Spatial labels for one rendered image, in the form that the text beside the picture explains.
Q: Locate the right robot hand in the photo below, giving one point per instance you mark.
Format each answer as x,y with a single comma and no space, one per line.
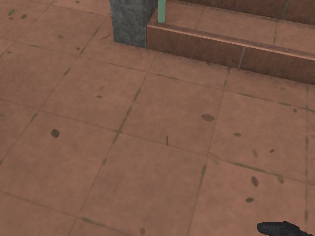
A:
280,229

